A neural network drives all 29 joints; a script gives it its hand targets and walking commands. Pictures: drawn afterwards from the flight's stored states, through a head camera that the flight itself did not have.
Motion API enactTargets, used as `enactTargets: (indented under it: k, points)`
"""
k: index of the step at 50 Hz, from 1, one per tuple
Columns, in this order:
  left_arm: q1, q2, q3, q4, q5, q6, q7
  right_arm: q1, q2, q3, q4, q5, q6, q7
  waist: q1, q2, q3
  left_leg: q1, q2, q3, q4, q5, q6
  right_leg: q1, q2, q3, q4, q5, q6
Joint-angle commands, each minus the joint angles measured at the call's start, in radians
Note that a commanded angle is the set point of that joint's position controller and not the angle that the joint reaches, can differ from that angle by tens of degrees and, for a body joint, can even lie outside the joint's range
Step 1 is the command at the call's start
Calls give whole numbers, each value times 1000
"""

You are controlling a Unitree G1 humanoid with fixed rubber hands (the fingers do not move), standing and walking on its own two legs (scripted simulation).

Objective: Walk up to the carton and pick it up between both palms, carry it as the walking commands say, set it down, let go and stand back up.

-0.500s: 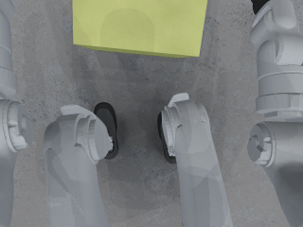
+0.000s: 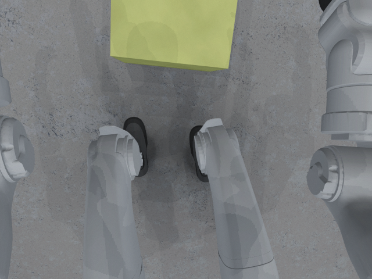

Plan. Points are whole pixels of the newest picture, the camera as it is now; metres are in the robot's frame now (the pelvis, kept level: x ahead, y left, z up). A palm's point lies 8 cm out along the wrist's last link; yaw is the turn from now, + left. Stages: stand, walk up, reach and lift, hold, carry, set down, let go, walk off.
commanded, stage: set down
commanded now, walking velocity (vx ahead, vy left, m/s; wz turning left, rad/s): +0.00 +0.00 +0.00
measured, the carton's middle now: (173, 13) +0.58 -0.04 -0.43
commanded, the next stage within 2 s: let go in 0.48 s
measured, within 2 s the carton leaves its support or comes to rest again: neither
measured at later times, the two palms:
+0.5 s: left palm out of the picture +0.58 +0.22 +0.02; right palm out of the picture +0.52 -0.25 +0.03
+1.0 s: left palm out of the picture +0.45 +0.20 +0.08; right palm out of the picture +0.43 -0.27 +0.11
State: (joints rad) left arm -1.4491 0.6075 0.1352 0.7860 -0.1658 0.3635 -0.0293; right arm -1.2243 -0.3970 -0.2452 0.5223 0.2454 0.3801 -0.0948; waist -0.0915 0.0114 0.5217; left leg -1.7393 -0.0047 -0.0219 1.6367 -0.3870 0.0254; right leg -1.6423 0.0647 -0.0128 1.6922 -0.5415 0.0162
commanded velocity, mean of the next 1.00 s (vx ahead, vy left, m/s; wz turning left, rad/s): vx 0.00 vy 0.00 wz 0.00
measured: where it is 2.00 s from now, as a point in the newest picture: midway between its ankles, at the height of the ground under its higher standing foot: (171, 160)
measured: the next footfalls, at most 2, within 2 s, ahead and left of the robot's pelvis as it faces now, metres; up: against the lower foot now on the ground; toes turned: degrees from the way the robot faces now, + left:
none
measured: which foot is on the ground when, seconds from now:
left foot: down 0.00-1.00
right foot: down 0.00-1.00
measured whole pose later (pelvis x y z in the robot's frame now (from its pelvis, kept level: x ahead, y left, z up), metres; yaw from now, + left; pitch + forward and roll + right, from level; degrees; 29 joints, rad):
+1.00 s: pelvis +0.11 -0.02 +0.19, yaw +3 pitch +28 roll +0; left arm -0.42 0.22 0.17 0.52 0.04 0.15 0.03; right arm -0.32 -0.30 -0.16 0.50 0.05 0.11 0.13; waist -0.07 -0.03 0.02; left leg -1.03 -0.02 -0.02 0.77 -0.24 -0.01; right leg -0.96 0.04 0.02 0.84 -0.37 -0.02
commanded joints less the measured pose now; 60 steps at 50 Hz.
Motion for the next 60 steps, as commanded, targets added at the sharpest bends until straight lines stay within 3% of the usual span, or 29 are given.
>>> enactTargets:
  k: [1,2,3,4,5,7,9,14,15,17,18,24,31,34,36,37,41,42,43,45,46,47,48,49,50,51,52,55,60]
  points:
    - [-240,186,66,2,36,-18,2,-170,-178,-46,-41,-6,-20,17,-33,97,-1963,1015,-48,5,-142,168,16,265,8,-57,-326,196,8]
    - [-254,180,56,-136,21,-3,8,-168,-232,-84,-202,-45,-26,8,-88,93,-2154,1116,-49,-18,-158,242,11,386,30,-67,-349,291,13]
    - [-224,159,35,-53,30,-23,-11,-155,-148,-16,-78,-5,-20,24,-31,97,-2089,1130,-53,-2,-185,206,13,325,17,-75,-361,227,19]
    - [-272,201,66,-203,19,-30,7,-222,-242,-81,-247,-13,-39,13,-67,51,-2134,1124,-54,-13,-179,267,18,381,25,-76,-355,316,14]
    - [-327,177,52,-261,0,-19,13,-219,-229,-59,-213,-3,-22,11,-62,101,-2223,1197,-59,-13,-206,293,8,441,29,-62,-387,335,10]
    - [-266,184,51,-230,-2,-1,8,-209,-235,-51,-246,15,-10,19,-44,110,-2207,1254,-53,-21,-234,325,13,428,28,-60,-417,330,13]
    - [-267,182,52,-195,11,-7,10,-159,-226,-73,-141,-21,-19,33,-88,74,-2068,1282,-44,-48,-319,293,19,396,22,-74,-479,307,19]
    - [-207,171,77,-204,62,-23,5,-119,-173,-53,-129,-1,-38,55,-5,126,-2035,1417,-43,-39,-416,412,10,435,21,-54,-580,371,30]
    - [-154,171,81,-109,48,-30,-4,-130,-218,-98,-186,-43,-57,43,-52,62,-2060,1379,-48,-45,-409,424,16,512,34,-65,-580,418,39]
    - [-213,124,65,-189,40,-57,-9,-117,-179,-70,-134,-5,-75,52,-47,93,-1974,1421,-37,-41,-456,502,15,481,19,-50,-635,468,40]
    - [-143,67,31,-168,24,-63,-10,-47,-187,-103,-59,-61,-91,56,-93,101,-1989,1482,-32,-87,-480,538,4,436,25,-65,-647,461,36]
    - [-27,-60,75,162,142,-164,-43,15,-66,-94,140,-93,-191,112,-23,103,-1436,1194,5,-89,-554,395,-17,140,-12,-66,-703,311,27]
    - [50,-83,114,-33,183,-156,-15,104,-147,-163,78,-201,-208,158,-72,115,-1575,1207,-14,-39,-623,371,-31,419,-3,-60,-750,376,3]
    - [386,-111,112,-124,238,-149,33,417,-40,-62,43,-182,-205,194,10,147,-1756,1457,-12,-57,-640,614,-20,520,-8,-50,-759,509,17]
    - [457,-198,71,-227,196,-154,44,540,-124,-66,13,-228,-220,212,-43,115,-1711,1557,-11,-58,-668,648,-35,498,-3,-42,-812,502,3]
    - [417,-214,61,-337,177,-165,61,403,-160,-48,-189,-175,-250,213,-37,111,-1721,1553,-12,-76,-664,675,-20,491,-8,-29,-826,532,-4]
    - [568,-203,114,-396,205,-178,79,566,-126,-22,-165,-198,-243,219,-6,1,-1525,1418,-25,-47,-744,564,-9,676,-11,-7,-868,550,21]
    - [557,-219,63,-491,185,-188,75,530,-143,-12,-202,-178,-258,230,-13,70,-1545,1416,-24,-34,-761,528,-12,717,-24,12,-870,541,10]
    - [764,-278,49,-446,199,-200,82,703,-98,9,-227,-204,-274,227,-23,28,-1568,1479,-24,-58,-774,664,-23,789,-8,-6,-885,657,13]
    - [726,-253,77,-457,184,-209,70,690,-78,18,-196,-160,-272,231,-13,-9,-1533,1408,-27,-44,-765,632,-19,853,-22,32,-879,700,13]
    - [895,-259,104,-423,248,-218,68,832,-68,24,-165,-218,-280,225,52,0,-1495,1429,-48,-15,-800,669,-29,942,-28,30,-905,783,48]
    - [818,-255,89,-418,215,-233,71,748,-72,30,-139,-197,-289,225,27,-18,-1363,1294,-43,-11,-824,535,-22,962,-34,56,-911,705,32]
    - [1013,-293,31,-414,213,-246,64,1017,16,72,-106,-185,-298,228,8,-4,-1449,1426,-41,-22,-846,633,-20,1055,-37,50,-938,798,30]
    - [888,-260,64,-338,201,-251,60,816,-18,65,-99,-164,-312,232,28,-10,-1249,1268,-40,-15,-842,504,-23,980,-55,70,-942,749,35]
    - [1174,-329,34,-346,213,-252,59,1065,-11,90,-164,-216,-324,229,46,-50,-1396,1457,-56,-18,-879,612,-24,1137,-38,35,-957,828,43]
    - [1107,-282,75,-298,216,-277,46,1033,6,64,-130,-199,-334,214,19,-74,-1239,1336,-50,-7,-874,505,-28,1133,-49,71,-987,803,41]
    - [1157,-317,51,-319,210,-287,48,1082,64,113,-132,-181,-337,209,52,-40,-1234,1385,-52,-17,-900,547,-28,1171,-60,80,-1006,881,43]
    - [1134,-280,58,-359,212,-333,39,1078,28,110,-148,-196,-372,193,29,5,-1057,1414,-38,-9,-943,489,-41,1116,-56,76,-1061,752,30]
    - [1440,-316,17,-348,211,-369,16,1309,73,171,-184,-201,-392,171,64,-3,-965,1588,-47,-22,-1043,577,-34,1242,-51,66,-1152,835,34]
